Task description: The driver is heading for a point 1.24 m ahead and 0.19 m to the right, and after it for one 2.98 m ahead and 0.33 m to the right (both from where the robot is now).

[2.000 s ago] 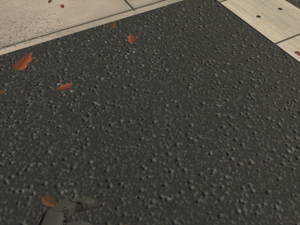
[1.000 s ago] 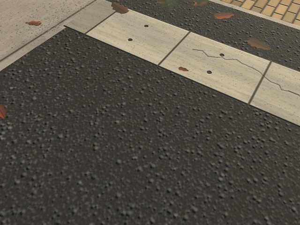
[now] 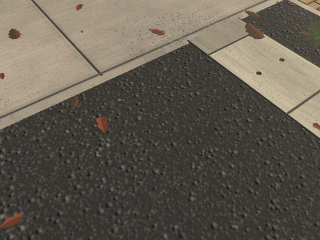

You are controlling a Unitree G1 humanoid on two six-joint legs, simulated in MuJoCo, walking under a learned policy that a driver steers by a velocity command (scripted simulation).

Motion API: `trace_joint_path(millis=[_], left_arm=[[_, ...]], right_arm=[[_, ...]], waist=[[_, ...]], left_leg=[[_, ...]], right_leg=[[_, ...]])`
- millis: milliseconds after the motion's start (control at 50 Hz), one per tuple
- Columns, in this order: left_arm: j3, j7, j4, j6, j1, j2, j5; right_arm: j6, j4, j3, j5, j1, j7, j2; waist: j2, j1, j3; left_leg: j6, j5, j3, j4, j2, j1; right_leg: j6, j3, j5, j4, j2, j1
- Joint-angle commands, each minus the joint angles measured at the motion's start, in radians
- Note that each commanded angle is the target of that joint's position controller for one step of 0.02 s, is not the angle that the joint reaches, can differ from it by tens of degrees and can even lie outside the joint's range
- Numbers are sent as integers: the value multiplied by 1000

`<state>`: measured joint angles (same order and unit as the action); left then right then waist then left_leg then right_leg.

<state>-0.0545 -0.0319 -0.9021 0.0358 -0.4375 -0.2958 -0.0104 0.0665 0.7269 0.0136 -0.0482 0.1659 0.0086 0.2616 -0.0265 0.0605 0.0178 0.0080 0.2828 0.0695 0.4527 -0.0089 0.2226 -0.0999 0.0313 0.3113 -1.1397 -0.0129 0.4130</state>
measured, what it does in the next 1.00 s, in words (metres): walks ahead: right foot, then left foot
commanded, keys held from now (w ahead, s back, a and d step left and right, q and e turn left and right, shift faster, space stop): w+e+shift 0.40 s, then w+q+shift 0.02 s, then s+q+shift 0.40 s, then w+q+shift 0.18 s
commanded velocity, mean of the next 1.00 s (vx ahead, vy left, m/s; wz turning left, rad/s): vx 0.55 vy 0.00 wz -0.17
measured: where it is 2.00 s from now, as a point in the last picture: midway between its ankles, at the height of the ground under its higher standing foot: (163, 108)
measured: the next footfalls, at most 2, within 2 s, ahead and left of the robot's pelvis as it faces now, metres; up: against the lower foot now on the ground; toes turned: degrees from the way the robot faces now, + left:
right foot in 0.32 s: +0.41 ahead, -0.09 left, +0.00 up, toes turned -23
left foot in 0.70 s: +0.80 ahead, -0.16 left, +0.00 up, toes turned -24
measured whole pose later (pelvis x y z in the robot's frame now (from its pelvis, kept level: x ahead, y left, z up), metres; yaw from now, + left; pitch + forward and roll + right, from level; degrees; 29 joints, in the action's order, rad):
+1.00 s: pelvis +0.66 -0.13 +0.00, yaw -9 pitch +1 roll -2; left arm 0.01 0.01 -0.69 -0.04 -0.08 -0.25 -0.05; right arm -0.04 0.79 0.08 -0.01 0.34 0.00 0.29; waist 0.00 -0.08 -0.06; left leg 0.12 0.02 -0.19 0.32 0.23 0.33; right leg 0.04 0.14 0.38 -0.89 0.02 0.50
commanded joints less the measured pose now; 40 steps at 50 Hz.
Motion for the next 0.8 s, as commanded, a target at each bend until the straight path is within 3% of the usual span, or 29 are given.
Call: trace_joint_path(millis=[20,60,120,180,200,240,280,300,320,340,360,380,400,420,460,500,520,540,580,620,640,660,680,700,720,740,760,780,800], left_arm=[[-11,-29,114,-12,137,-33,-19],[-7,-42,149,-25,212,-15,-19],[7,-56,214,-28,332,-6,-13],[26,-71,271,-28,447,-6,-15],[32,-73,281,-28,462,-2,-13],[28,-69,269,-31,416,-32,-6],[-2,-49,199,-35,142,-111,-5],[-32,-31,130,-31,-82,-166,-7],[-60,-6,95,-29,-119,-204,2],[-76,10,115,-41,-20,-291,-3],[-87,11,159,-47,-6,-338,-15],[-84,21,163,-46,2,-288,-14],[-72,28,153,-38,43,-238,-15],[-58,34,148,-23,87,-199,-18],[-22,41,159,19,159,-126,-8],[-14,23,126,57,155,-125,0],[-13,17,112,67,158,-121,1],[-10,14,100,73,158,-105,3],[6,14,76,88,92,-66,9],[-1,29,74,92,97,-85,6],[-10,45,88,86,128,-104,5],[-18,61,106,78,182,-124,9],[-28,73,132,68,294,-144,28],[-21,73,144,49,305,-78,15],[-1,81,167,18,56,4,10],[12,81,165,-1,-26,-19,-14],[18,76,181,-17,47,-45,-29],[11,73,199,-32,147,-72,-46],[12,70,219,-49,192,-69,-44]], right_arm=[[19,19,37,18,156,6,106],[34,49,33,27,190,-4,81],[53,73,27,21,188,-10,59],[55,105,29,20,205,3,80],[55,110,31,20,206,8,102],[47,114,46,20,241,26,174],[18,88,69,10,175,41,249],[5,64,73,4,126,37,260],[-1,71,68,2,131,14,216],[16,10,25,-14,159,-2,66],[41,-99,24,12,133,-3,109],[62,-109,24,6,54,-4,156],[68,-102,23,7,52,-7,164],[54,-80,17,-5,74,-5,149],[6,-40,8,-13,153,-9,124],[-14,-40,1,3,134,-14,88],[-15,-46,-7,15,112,-18,56],[-10,-40,-13,30,104,-23,36],[0,-16,-18,52,100,-27,6],[9,27,2,40,151,-27,47],[10,57,21,29,226,-32,90],[11,96,45,16,363,-38,137],[12,144,67,7,531,-36,171],[9,178,76,17,579,-23,198],[15,132,71,14,456,-19,242],[1,65,86,41,345,-16,249],[-26,19,80,54,237,-7,200],[-46,9,63,54,213,-4,138],[-56,2,58,45,194,1,126]], waist=[[161,-92,-72],[143,-83,-109],[131,-60,-163],[81,-51,-203],[75,-40,-195],[116,0,-111],[162,158,48],[148,249,145],[15,225,134],[-214,77,89],[-165,69,280],[-2,75,157],[79,12,4],[132,-47,-51],[174,-136,-135],[146,-144,-153],[93,-135,-142],[43,-115,-119],[4,-60,-73],[-16,-62,-9],[-39,-97,40],[-59,-173,88],[-26,-305,108],[191,-304,75],[190,-73,149],[108,-58,296],[25,-49,215],[-62,-57,135],[-79,-52,110]], left_leg=[[45,72,-211,-291,-259,-243],[42,-68,-109,-315,-245,-234],[38,-308,47,-354,-211,-169],[8,-604,176,-371,-177,-163],[-5,-820,211,-348,-174,-157],[-15,-1309,221,-202,-205,-237],[-7,-1520,192,157,-253,-243],[12,-1398,159,445,-256,-144],[17,-598,161,812,-126,62],[-10,240,104,1200,21,431],[-14,194,-120,1282,38,643],[-7,111,-159,1182,-18,698],[-8,58,-152,1068,-59,666],[-14,52,-140,1005,-95,589],[-49,70,-108,881,-139,399],[-48,9,-33,651,-110,282],[-29,-81,6,521,-86,232],[-10,-207,40,393,-57,193],[19,-456,78,228,-7,147],[32,-579,93,129,71,64],[32,-575,90,103,113,-22],[42,-588,65,75,132,-152],[102,-716,11,-51,85,-271],[166,-1268,-130,-72,-50,-368],[278,-1845,-454,81,-272,-439],[374,-1634,-607,34,-359,-477],[382,-1280,-613,-40,-310,-335],[339,-1049,-557,-74,-236,-218],[312,-947,-518,-96,-191,-124]], right_leg=[[6,13,-76,-116,-101,408],[9,-4,-135,-148,-104,473],[6,-51,-246,-56,-89,471],[-28,-166,-290,186,-55,371],[-50,-214,-294,269,-19,275],[-80,-274,-264,322,63,107],[-122,-236,-153,325,116,-178],[-160,-157,-116,394,121,-428],[-187,-62,-89,505,88,-613],[-255,271,-245,447,-91,-724],[-407,684,30,707,-214,-879],[-359,756,181,873,-237,-766],[-314,690,159,920,-215,-580],[-281,578,67,918,-188,-429],[-243,364,-525,908,-144,-153],[-168,131,-1011,902,-57,-54],[-110,40,-1121,895,-5,-50],[-65,-24,-1097,894,36,-79],[-15,-64,-1069,851,20,-174],[29,-106,-993,751,17,-271],[56,-118,-975,649,16,-294],[83,-130,-945,467,6,-277],[121,-173,-730,115,64,-211],[137,-230,341,-333,239,-8],[136,-54,388,-545,211,155],[130,54,258,-568,155,181],[120,57,172,-524,117,200],[116,53,147,-456,98,204],[121,61,131,-380,89,185]])
Velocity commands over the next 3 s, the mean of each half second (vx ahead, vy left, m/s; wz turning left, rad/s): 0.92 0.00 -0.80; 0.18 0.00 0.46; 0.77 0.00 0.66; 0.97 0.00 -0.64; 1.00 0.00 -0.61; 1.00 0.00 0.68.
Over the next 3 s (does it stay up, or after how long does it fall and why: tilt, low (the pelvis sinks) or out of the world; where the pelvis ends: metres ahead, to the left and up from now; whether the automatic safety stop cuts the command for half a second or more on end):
stays up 2.15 -0.22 -0.01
